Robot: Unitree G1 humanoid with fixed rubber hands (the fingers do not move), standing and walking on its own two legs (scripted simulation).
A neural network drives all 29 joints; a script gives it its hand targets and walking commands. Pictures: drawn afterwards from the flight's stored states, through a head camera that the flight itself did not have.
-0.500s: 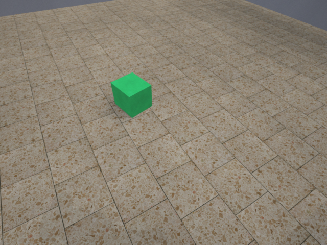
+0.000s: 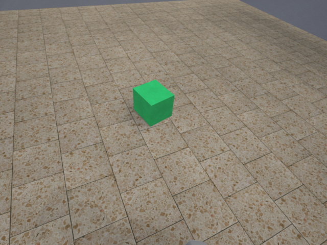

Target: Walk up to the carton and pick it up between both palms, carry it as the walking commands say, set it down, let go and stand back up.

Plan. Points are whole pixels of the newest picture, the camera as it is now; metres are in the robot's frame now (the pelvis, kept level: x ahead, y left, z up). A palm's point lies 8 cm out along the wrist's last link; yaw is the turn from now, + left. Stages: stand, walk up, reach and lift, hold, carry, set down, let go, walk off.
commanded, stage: walk up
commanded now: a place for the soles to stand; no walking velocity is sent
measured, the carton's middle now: (153, 102) +1.35 +0.00 -0.65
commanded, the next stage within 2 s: none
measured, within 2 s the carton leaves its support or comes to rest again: neither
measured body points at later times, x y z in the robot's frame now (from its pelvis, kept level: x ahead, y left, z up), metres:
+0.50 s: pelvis +0.22 -0.03 +0.01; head +0.24 -0.04 +0.46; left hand +0.28 +0.29 -0.09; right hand +0.32 -0.35 -0.10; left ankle +0.28 +0.11 -0.69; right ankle +0.24 -0.14 -0.73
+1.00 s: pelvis +0.44 +0.01 +0.01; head +0.46 +0.02 +0.46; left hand +0.51 +0.33 -0.11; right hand +0.53 -0.32 -0.08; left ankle +0.42 +0.12 -0.73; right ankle +0.58 -0.15 -0.69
